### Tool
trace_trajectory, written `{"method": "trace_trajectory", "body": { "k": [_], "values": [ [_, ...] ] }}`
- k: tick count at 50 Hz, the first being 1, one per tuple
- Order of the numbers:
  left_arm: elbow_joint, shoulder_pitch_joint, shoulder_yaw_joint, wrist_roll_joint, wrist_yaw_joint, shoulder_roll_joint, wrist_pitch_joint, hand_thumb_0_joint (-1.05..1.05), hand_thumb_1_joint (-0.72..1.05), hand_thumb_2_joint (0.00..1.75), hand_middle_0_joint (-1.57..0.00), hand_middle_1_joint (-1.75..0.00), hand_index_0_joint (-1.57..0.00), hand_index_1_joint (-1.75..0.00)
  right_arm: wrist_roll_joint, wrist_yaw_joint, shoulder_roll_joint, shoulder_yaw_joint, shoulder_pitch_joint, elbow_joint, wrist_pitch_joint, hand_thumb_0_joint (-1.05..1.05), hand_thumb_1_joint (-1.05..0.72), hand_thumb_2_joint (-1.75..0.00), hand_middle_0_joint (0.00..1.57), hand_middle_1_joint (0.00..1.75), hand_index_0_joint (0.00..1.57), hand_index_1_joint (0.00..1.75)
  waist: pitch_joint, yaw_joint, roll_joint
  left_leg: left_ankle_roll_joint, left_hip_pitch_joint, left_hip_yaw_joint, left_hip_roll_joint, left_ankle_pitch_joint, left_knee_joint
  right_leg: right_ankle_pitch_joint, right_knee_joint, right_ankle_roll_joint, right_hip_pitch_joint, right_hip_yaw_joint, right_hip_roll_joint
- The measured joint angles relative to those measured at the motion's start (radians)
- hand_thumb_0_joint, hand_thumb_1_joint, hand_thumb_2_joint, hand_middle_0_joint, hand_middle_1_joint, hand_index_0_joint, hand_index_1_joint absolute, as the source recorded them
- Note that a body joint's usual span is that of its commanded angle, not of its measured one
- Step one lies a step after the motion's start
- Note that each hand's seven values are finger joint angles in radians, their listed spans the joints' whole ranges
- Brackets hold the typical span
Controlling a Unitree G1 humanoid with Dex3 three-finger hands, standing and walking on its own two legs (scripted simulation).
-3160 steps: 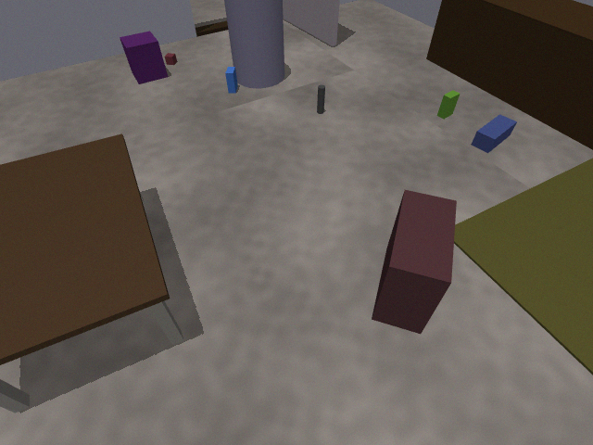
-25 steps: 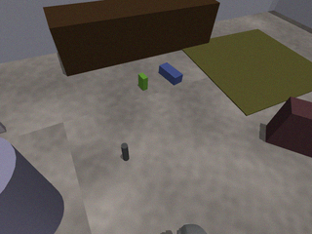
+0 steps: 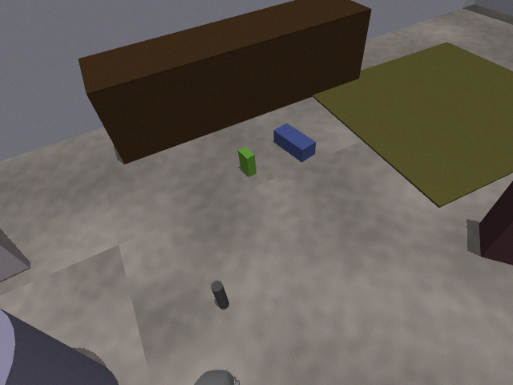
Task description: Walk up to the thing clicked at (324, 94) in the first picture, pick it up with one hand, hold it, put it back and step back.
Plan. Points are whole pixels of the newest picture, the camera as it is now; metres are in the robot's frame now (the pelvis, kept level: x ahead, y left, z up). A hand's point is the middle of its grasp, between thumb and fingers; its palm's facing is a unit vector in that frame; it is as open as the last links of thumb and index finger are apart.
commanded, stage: walk up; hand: left
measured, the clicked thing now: (220, 295) +0.55 +0.23 -0.69
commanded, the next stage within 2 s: none
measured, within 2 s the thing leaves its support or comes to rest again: neither
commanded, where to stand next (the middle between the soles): +0.19 +0.02 m, yaw -1 degrees
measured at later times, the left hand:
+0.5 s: hand (106, 375) +0.18 +0.32 -0.17, palm faces -0.06 -0.94 -0.33, open 7.4 cm
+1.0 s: hand (136, 342) +0.23 +0.27 -0.15, palm faces -0.06 -0.95 -0.30, open 7.4 cm
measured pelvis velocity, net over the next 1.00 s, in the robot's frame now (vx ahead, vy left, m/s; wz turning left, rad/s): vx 0.10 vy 0.04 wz -0.03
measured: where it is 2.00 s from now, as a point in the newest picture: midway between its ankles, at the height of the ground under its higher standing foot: outside the picture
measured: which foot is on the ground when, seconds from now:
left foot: up 0.00-0.16, down 0.18-1.00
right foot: down 0.00-0.20, up 0.22-0.56, down 0.58-1.00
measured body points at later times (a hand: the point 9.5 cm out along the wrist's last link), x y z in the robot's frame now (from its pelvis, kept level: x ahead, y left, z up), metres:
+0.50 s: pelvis +0.10 +0.06 -0.01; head +0.14 +0.08 +0.44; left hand +0.18 +0.37 -0.14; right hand +0.18 -0.25 -0.11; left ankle +0.14 +0.16 -0.74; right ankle +0.15 -0.09 -0.71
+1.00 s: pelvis +0.10 +0.04 +0.00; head +0.11 +0.04 +0.45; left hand +0.23 +0.32 -0.13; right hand +0.14 -0.28 -0.13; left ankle +0.14 +0.16 -0.74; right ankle +0.15 -0.07 -0.74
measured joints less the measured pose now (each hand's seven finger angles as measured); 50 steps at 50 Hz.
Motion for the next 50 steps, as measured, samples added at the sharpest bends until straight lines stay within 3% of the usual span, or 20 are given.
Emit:
{"method": "trace_trajectory", "body": {
  "k": [6,9,11,14,17,23,27,29,32,35,38,50],
  "values": [
    [-0.005,0.027,0.013,0.008,-0.009,0.038,0.012,0.01,0.90,0.90,-0.21,-0.30,-0.20,-0.30,-0.012,0.013,0.001,-0.013,-0.002,0.021,-0.007,0.01,-0.90,-0.90,0.20,0.30,0.21,0.30,-0.011,0.013,-0.033,-0.014,0.035,0.034,0.023,0.059,-0.242,-0.073,0.029,0.019,0.032,-0.010,-0.008],
    [0.001,0.033,0.014,0.007,-0.008,0.058,0.027,0.01,0.90,0.90,-0.21,-0.30,-0.20,-0.30,-0.015,0.004,0.001,-0.018,0.003,0.026,-0.025,0.01,-0.90,-0.90,0.20,0.30,0.21,0.30,-0.023,0.008,-0.058,-0.003,0.107,0.060,0.001,0.111,-0.339,-0.153,0.116,0.040,0.024,-0.013,-0.027],
    [0.016,0.020,0.014,0.003,0.006,0.069,0.044,0.01,0.90,0.90,-0.20,-0.30,-0.20,-0.30,-0.019,-0.015,0.021,-0.015,-0.012,0.031,-0.036,0.01,-0.90,-0.90,0.20,0.30,0.21,0.30,-0.013,0.007,-0.113,0.006,0.118,0.091,-0.035,0.092,-0.306,-0.203,0.236,0.025,-0.010,0.021,-0.064],
    [0.036,-0.003,-0.001,-0.002,0.023,0.054,0.063,0.01,0.91,0.90,-0.20,-0.29,-0.20,-0.30,-0.009,-0.026,0.037,-0.002,-0.029,0.012,-0.045,0.01,-0.90,-0.90,0.20,0.30,0.21,0.30,-0.001,-0.009,-0.109,0.022,0.135,0.092,-0.021,0.051,-0.287,-0.290,0.465,0.004,-0.103,0.056,-0.007],
    [0.039,-0.038,-0.008,-0.011,0.027,0.054,0.067,0.01,0.91,0.90,-0.20,-0.29,-0.20,-0.30,0.000,-0.041,0.063,0.016,-0.032,-0.011,-0.058,0.01,-0.90,-0.90,0.20,0.30,0.21,0.30,0.027,-0.021,-0.126,0.026,0.182,0.095,-0.026,0.067,-0.345,-0.263,0.554,-0.005,-0.178,0.091,0.018],
    [0.039,-0.094,-0.012,-0.021,0.029,0.039,0.079,0.01,0.91,0.90,-0.20,-0.29,-0.20,-0.30,0.006,-0.064,0.071,0.037,-0.054,-0.015,-0.048,0.01,-0.90,-0.90,0.20,0.30,0.21,0.30,0.065,-0.019,-0.137,0.032,0.219,0.122,-0.045,0.064,-0.375,-0.149,0.449,0.010,-0.240,0.117,-0.005],
    [0.066,-0.119,-0.013,-0.016,0.031,0.027,0.092,0.00,0.91,0.90,-0.20,-0.29,-0.20,-0.30,0.006,-0.070,0.066,0.039,-0.084,-0.013,-0.033,0.01,-0.90,-0.90,0.20,0.30,0.21,0.30,0.072,-0.020,-0.121,0.027,0.200,0.143,-0.045,0.026,-0.316,-0.107,0.319,0.012,-0.199,0.083,-0.019],
    [0.079,-0.126,-0.011,-0.011,0.030,0.022,0.093,0.00,0.91,0.90,-0.20,-0.29,-0.20,-0.30,0.010,-0.071,0.062,0.040,-0.098,-0.010,-0.023,0.01,-0.90,-0.90,0.20,0.30,0.21,0.30,0.068,-0.018,-0.108,0.020,0.179,0.150,-0.039,-0.003,-0.264,-0.079,0.243,0.006,-0.153,0.063,-0.014],
    [0.105,-0.145,-0.010,0.003,0.030,-0.007,0.087,0.00,0.91,0.90,-0.20,-0.29,-0.20,-0.30,0.019,-0.074,0.049,0.036,-0.131,0.016,-0.001,0.01,-0.90,-0.90,0.20,0.30,0.21,0.30,0.073,-0.022,-0.037,0.007,0.159,0.126,0.005,-0.034,-0.205,-0.080,0.208,0.020,-0.124,0.036,0.026],
    [0.115,-0.160,-0.020,0.005,0.023,-0.010,0.087,0.01,0.91,0.90,-0.20,-0.29,-0.20,-0.30,0.022,-0.075,0.062,0.043,-0.143,0.049,0.006,0.01,-0.90,-0.90,0.20,0.30,0.21,0.30,0.056,-0.015,-0.049,0.010,0.170,0.106,-0.035,-0.116,-0.225,-0.077,0.214,0.013,-0.136,0.047,0.008],
    [0.126,-0.185,-0.027,0.003,0.023,-0.019,0.090,0.01,0.91,0.90,-0.20,-0.29,-0.20,-0.30,0.021,-0.066,0.063,0.048,-0.149,0.090,-0.003,0.01,-0.90,-0.90,0.20,0.30,0.21,0.30,0.048,-0.019,-0.049,-0.002,0.202,0.106,-0.043,0.038,-0.318,-0.061,0.188,0.017,-0.125,0.047,0.002],
    [0.200,-0.259,-0.028,-0.002,0.009,-0.040,0.093,0.01,0.91,0.90,-0.20,-0.29,-0.20,-0.30,-0.003,-0.056,0.061,0.062,-0.131,0.239,-0.014,0.01,-0.90,-0.90,0.20,0.30,0.21,0.30,-0.023,-0.032,-0.092,-0.015,0.281,0.104,-0.037,0.108,-0.484,0.027,0.004,0.018,-0.038,0.040,0.014]
  ]
}}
